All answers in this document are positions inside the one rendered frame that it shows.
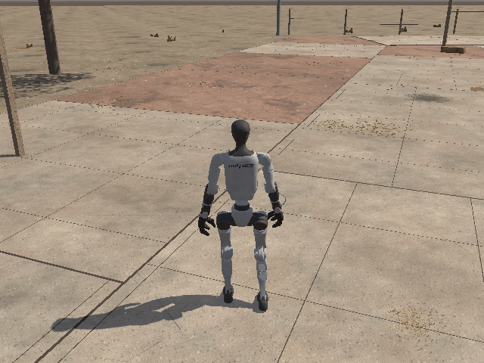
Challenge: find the robot left thigh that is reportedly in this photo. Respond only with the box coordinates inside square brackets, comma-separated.
[216, 210, 233, 259]

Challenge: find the left robot upper arm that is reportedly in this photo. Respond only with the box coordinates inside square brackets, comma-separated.
[206, 153, 225, 195]

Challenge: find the robot left forearm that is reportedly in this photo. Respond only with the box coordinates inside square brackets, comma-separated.
[200, 184, 214, 219]

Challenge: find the humanoid robot head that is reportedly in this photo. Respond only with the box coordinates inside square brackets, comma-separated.
[228, 119, 254, 157]

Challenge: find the robot right hand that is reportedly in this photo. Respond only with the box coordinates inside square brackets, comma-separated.
[267, 211, 284, 228]

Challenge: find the robot right forearm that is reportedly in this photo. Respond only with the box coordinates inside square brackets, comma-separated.
[268, 182, 282, 213]

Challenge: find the right robot upper arm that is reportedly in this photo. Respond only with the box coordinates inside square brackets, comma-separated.
[257, 152, 276, 194]

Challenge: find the robot left hand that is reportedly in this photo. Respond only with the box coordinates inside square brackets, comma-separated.
[198, 217, 216, 236]

